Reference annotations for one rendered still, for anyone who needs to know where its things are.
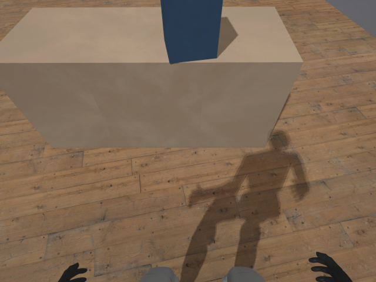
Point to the left robot thigh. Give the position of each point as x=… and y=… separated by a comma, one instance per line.
x=160, y=274

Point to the robot left hand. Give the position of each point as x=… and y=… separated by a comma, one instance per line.
x=71, y=272

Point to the carton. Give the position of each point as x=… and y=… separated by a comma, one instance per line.
x=191, y=29

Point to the robot right hand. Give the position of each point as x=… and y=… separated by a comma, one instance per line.
x=333, y=269

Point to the robot thigh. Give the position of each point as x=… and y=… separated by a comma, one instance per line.
x=160, y=274
x=242, y=274

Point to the pedestal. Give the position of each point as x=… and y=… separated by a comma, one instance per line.
x=101, y=78

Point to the right robot thigh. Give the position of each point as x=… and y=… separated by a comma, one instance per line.
x=242, y=274

